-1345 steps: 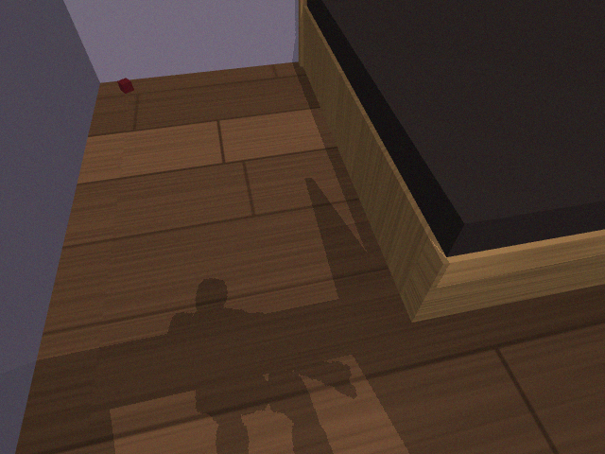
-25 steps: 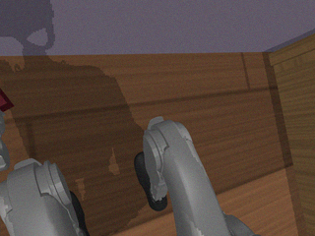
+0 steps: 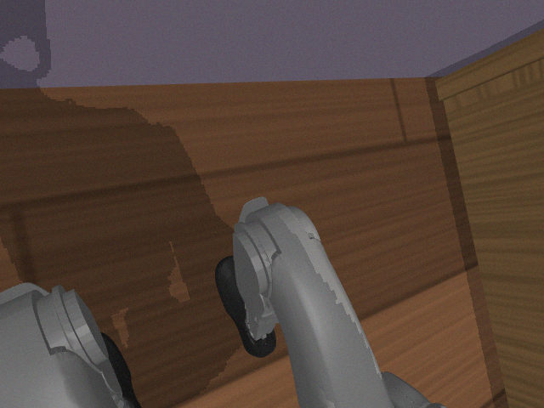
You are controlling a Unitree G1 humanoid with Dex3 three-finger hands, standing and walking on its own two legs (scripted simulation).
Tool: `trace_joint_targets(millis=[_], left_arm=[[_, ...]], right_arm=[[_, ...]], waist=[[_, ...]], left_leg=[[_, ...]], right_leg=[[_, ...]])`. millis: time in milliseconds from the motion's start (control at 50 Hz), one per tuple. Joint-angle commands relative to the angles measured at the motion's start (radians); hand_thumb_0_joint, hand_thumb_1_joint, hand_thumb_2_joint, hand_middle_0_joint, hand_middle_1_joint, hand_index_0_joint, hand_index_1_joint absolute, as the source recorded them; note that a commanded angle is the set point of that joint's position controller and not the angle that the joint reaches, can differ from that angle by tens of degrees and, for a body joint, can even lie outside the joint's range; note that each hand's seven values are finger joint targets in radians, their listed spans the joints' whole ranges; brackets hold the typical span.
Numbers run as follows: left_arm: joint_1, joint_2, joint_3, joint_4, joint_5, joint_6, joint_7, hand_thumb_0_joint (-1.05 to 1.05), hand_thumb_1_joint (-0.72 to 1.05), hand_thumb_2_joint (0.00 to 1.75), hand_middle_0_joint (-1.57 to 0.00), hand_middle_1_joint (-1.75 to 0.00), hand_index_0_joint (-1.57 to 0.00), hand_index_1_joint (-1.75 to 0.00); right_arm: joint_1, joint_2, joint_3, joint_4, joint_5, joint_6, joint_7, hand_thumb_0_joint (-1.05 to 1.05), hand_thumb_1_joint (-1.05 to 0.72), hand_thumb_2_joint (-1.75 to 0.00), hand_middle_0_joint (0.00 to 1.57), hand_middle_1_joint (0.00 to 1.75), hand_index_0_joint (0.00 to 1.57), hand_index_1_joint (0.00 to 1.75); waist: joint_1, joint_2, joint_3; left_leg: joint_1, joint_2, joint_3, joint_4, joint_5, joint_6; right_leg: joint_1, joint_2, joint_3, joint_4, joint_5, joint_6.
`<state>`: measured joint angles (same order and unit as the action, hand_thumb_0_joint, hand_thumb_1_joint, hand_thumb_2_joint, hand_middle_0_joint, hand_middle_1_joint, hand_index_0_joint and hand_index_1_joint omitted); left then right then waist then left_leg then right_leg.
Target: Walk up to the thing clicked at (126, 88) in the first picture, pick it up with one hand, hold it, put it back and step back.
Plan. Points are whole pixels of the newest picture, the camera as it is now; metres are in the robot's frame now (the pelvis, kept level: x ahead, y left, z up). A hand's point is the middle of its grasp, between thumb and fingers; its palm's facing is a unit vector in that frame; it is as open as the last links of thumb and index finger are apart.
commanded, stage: rest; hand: left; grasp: from above
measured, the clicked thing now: out of the picture +0.47 +0.28 -0.27
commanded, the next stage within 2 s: open in 0.32 s
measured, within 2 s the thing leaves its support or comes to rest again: neither
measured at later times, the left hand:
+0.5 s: hand out of the picture +0.46 +0.28 -0.25, palm faces -0.39 -0.25 -0.88, open 8.9 cm
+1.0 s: hand out of the picture +0.46 +0.28 -0.25, palm faces -0.39 -0.24 -0.89, open 12.0 cm
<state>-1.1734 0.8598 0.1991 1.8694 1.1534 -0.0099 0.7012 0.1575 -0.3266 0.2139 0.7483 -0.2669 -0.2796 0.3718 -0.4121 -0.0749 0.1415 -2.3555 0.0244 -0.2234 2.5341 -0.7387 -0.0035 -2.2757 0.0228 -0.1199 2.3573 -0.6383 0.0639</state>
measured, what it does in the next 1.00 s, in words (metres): stands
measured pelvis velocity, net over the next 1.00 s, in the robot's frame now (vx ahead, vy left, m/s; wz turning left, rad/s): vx -0.01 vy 0.00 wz -0.03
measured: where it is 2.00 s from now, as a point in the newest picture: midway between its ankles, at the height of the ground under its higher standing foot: (191, 362)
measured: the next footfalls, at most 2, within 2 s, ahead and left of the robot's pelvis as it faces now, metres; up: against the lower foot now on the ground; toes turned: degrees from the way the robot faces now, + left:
none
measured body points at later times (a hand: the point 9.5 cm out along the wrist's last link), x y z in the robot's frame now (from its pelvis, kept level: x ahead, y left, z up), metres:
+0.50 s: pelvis +0.00 +0.00 +0.00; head +0.28 +0.11 +0.33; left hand +0.48 +0.29 -0.20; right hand +0.01 -0.24 -0.05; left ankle +0.06 +0.13 -0.27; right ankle +0.12 -0.13 -0.27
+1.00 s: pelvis -0.01 +0.00 +0.01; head +0.28 +0.11 +0.33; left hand +0.48 +0.29 -0.20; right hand +0.00 -0.24 -0.04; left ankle +0.06 +0.13 -0.27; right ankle +0.12 -0.13 -0.27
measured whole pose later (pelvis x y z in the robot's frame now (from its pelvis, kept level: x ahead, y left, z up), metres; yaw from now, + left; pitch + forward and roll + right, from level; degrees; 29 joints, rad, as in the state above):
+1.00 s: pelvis -0.01 +0.00 +0.01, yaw -2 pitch +29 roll -15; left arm -1.19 0.94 0.16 1.87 1.14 -0.01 0.71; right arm 0.15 -0.36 0.28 0.70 -0.26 -0.32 0.37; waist -0.44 -0.12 0.19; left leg -2.34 0.02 -0.25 2.53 -0.73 0.00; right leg -2.23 0.03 -0.15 2.32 -0.62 0.07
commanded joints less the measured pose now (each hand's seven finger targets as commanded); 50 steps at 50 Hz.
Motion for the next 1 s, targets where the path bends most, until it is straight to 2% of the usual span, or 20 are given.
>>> trace_joint_targets(millis=[0,20,40,60,100,120,140,200,220,240,340,400,480,500,560,600,800,860,920,980], left_arm=[[-0.285,0.172,-0.015,-0.095,-0.001,-0.005,0.049,0.00,0.67,0.59,-1.19,-0.36,-1.16,-0.40],[-0.283,0.178,-0.024,-0.096,-0.001,-0.004,0.051,0.00,0.68,0.59,-1.19,-0.38,-1.16,-0.41],[-0.288,0.176,-0.025,-0.080,0.002,-0.002,0.052,0.00,0.68,0.62,-1.21,-0.37,-1.17,-0.41],[-0.288,0.201,-0.002,-0.096,-0.003,0.001,0.054,0.00,0.68,0.61,-1.20,-0.37,-1.16,-0.41],[-0.295,0.209,-0.002,-0.105,-0.007,0.003,0.060,0.00,0.70,0.60,-1.21,-0.38,-1.18,-0.41],[-0.294,0.190,-0.016,-0.085,-0.008,0.007,0.059,0.00,0.71,0.59,-1.21,-0.39,-1.18,-0.42],[-0.298,0.213,0.003,-0.102,-0.010,0.010,0.059,0.00,0.70,0.61,-1.20,-0.38,-1.17,-0.42],[-0.292,0.204,-0.016,-0.099,-0.015,0.012,0.053,0.00,0.69,0.60,-1.20,-0.38,-1.16,-0.41],[-0.288,0.201,-0.019,-0.080,-0.013,0.012,0.048,0.00,0.69,0.60,-1.20,-0.38,-1.17,-0.42],[-0.296,0.236,0.004,-0.119,-0.017,0.010,0.051,0.00,0.69,0.61,-1.20,-0.38,-1.16,-0.42],[-0.255,0.208,-0.030,-0.050,-0.019,0.007,0.033,0.00,0.68,0.58,-1.19,-0.37,-1.16,-0.41],[-0.261,0.244,-0.018,-0.084,-0.015,-0.001,0.030,0.00,0.69,0.57,-1.18,-0.37,-1.15,-0.40],[-0.255,0.222,-0.044,-0.065,-0.012,-0.011,0.016,0.00,0.37,0.60,-0.86,-0.46,-0.84,-0.48],[-0.263,0.251,-0.029,-0.108,-0.012,-0.016,0.021,0.00,0.29,0.58,-0.80,-0.47,-0.78,-0.49],[-0.261,0.228,-0.048,-0.076,0.000,-0.018,0.025,0.00,0.07,0.60,-0.68,-0.49,-0.66,-0.52],[-0.267,0.237,-0.042,-0.074,-0.010,-0.021,0.031,0.00,-0.02,0.61,-0.61,-0.51,-0.58,-0.54],[-0.288,0.236,-0.054,-0.109,-0.010,-0.018,0.043,0.00,-0.21,0.75,-0.44,-0.67,-0.42,-0.70],[-0.258,0.230,-0.059,-0.069,-0.015,-0.008,0.042,0.00,-0.27,0.78,-0.40,-0.70,-0.37,-0.73],[-0.267,0.265,-0.034,-0.101,-0.017,-0.006,0.046,0.00,-0.31,0.82,-0.37,-0.71,-0.33,-0.75],[-0.267,0.257,-0.033,-0.092,-0.018,0.001,0.040,0.00,-0.34,0.85,-0.35,-0.74,-0.31,-0.79]], right_arm=[[0.233,-0.328,-0.079,0.026,0.006,-0.012,0.001,0.00,-0.91,-0.91,0.20,0.30,0.20,0.30],[0.216,-0.328,-0.076,0.030,0.006,-0.015,0.000,0.00,-0.91,-0.90,0.20,0.30,0.20,0.30],[0.219,-0.329,-0.072,0.023,0.004,-0.020,0.003,0.00,-0.91,-0.90,0.20,0.30,0.20,0.30],[0.233,-0.335,-0.073,0.025,0.005,-0.022,0.004,0.00,-0.91,-0.90,0.20,0.30,0.20,0.30],[0.230,-0.340,-0.074,0.034,0.005,-0.027,0.005,0.00,-0.91,-0.90,0.20,0.30,0.20,0.30],[0.225,-0.339,-0.068,0.023,0.003,-0.029,0.008,0.00,-0.91,-0.90,0.20,0.30,0.20,0.30],[0.225,-0.340,-0.066,0.025,0.009,-0.033,0.009,0.00,-0.91,-0.90,0.20,0.30,0.20,0.30],[0.215,-0.349,-0.067,0.021,0.012,-0.033,0.007,0.00,-0.91,-0.91,0.20,0.30,0.20,0.30],[0.216,-0.340,-0.061,0.017,0.009,-0.036,0.009,0.00,-0.91,-0.91,0.20,0.30,0.20,0.30],[0.221,-0.346,-0.058,0.021,0.014,-0.036,0.008,0.00,-0.91,-0.91,0.20,0.30,0.20,0.30],[0.217,-0.349,-0.053,0.016,0.012,-0.037,0.005,0.00,-0.91,-0.91,0.20,0.30,0.20,0.30],[0.222,-0.360,-0.044,0.009,0.016,-0.033,-0.001,0.00,-0.91,-0.91,0.20,0.30,0.20,0.30],[0.221,-0.356,-0.037,0.002,0.014,-0.035,-0.004,0.00,-0.90,-0.90,0.20,0.30,0.20,0.30],[0.223,-0.360,-0.039,0.000,0.021,-0.034,-0.009,0.00,-0.90,-0.90,0.20,0.30,0.20,0.30],[0.225,-0.354,-0.033,-0.005,0.016,-0.030,-0.010,0.00,-0.90,-0.90,0.20,0.30,0.20,0.30],[0.216,-0.356,-0.032,-0.005,0.016,-0.031,-0.014,0.00,-0.90,-0.90,0.20,0.30,0.20,0.30],[0.224,-0.364,-0.029,-0.005,0.009,-0.040,-0.009,0.00,-0.90,-0.90,0.20,0.30,0.20,0.30],[0.211,-0.357,-0.020,-0.010,0.011,-0.042,-0.006,0.00,-0.90,-0.90,0.20,0.30,0.20,0.30],[0.227,-0.369,-0.025,-0.014,0.014,-0.040,-0.007,0.00,-0.90,-0.90,0.20,0.30,0.20,0.30],[0.223,-0.365,-0.024,-0.018,0.017,-0.038,-0.007,0.00,-0.90,-0.90,0.20,0.30,0.20,0.30]], waist=[[-0.053,0.477,-0.677],[-0.049,0.477,-0.664],[-0.067,0.459,-0.638],[-0.066,0.465,-0.647],[-0.056,0.491,-0.663],[-0.068,0.479,-0.643],[-0.061,0.481,-0.641],[-0.064,0.491,-0.649],[-0.079,0.466,-0.622],[-0.060,0.488,-0.660],[-0.083,0.461,-0.592],[-0.065,0.457,-0.631],[-0.086,0.445,-0.593],[-0.060,0.480,-0.632],[-0.087,0.454,-0.589],[-0.085,0.452,-0.579],[-0.091,0.520,-0.627],[-0.095,0.483,-0.573],[-0.079,0.488,-0.605],[-0.085,0.486,-0.589]], left_leg=[[0.488,0.009,0.100,-0.267,0.252,0.007],[0.480,0.012,0.097,-0.266,0.235,0.007],[0.466,0.011,0.095,-0.259,0.225,0.011],[0.477,0.011,0.098,-0.262,0.236,0.011],[0.494,0.013,0.097,-0.265,0.249,0.006],[0.480,0.013,0.096,-0.264,0.242,0.008],[0.487,0.015,0.087,-0.269,0.245,0.005],[0.488,0.016,0.084,-0.273,0.240,0.005],[0.474,0.015,0.088,-0.257,0.234,0.010],[0.484,0.016,0.086,-0.264,0.253,0.008],[0.450,0.015,0.085,-0.266,0.231,0.011],[0.451,0.013,0.085,-0.265,0.239,0.014],[0.455,0.013,0.079,-0.269,0.225,0.012],[0.482,0.015,0.075,-0.279,0.239,0.007],[0.454,0.016,0.076,-0.273,0.220,0.010],[0.442,0.015,0.076,-0.280,0.200,0.009],[0.539,0.023,0.066,-0.283,0.265,-0.006],[0.481,0.022,0.071,-0.281,0.236,0.000],[0.484,0.020,0.075,-0.281,0.252,0.004],[0.484,0.021,0.063,-0.296,0.229,0.000]], right_leg=[[0.412,0.045,-0.135,-0.183,0.257,-0.087],[0.397,0.048,-0.136,-0.185,0.244,-0.084],[0.389,0.048,-0.139,-0.192,0.241,-0.082],[0.407,0.048,-0.136,-0.198,0.250,-0.081],[0.408,0.048,-0.136,-0.192,0.258,-0.084],[0.414,0.050,-0.138,-0.194,0.255,-0.083],[0.397,0.043,-0.142,-0.188,0.256,-0.082],[0.406,0.049,-0.142,-0.191,0.253,-0.084],[0.405,0.047,-0.143,-0.190,0.252,-0.080],[0.422,0.048,-0.139,-0.194,0.267,-0.081],[0.418,0.053,-0.144,-0.196,0.250,-0.081],[0.435,0.050,-0.144,-0.203,0.252,-0.079],[0.421,0.049,-0.150,-0.197,0.242,-0.079],[0.429,0.049,-0.149,-0.200,0.248,-0.082],[0.419,0.051,-0.151,-0.202,0.240,-0.079],[0.416,0.051,-0.148,-0.207,0.224,-0.080],[0.438,0.053,-0.155,-0.199,0.284,-0.082],[0.433,0.053,-0.153,-0.205,0.265,-0.080],[0.451,0.051,-0.148,-0.217,0.271,-0.078],[0.421,0.047,-0.156,-0.204,0.249,-0.081]])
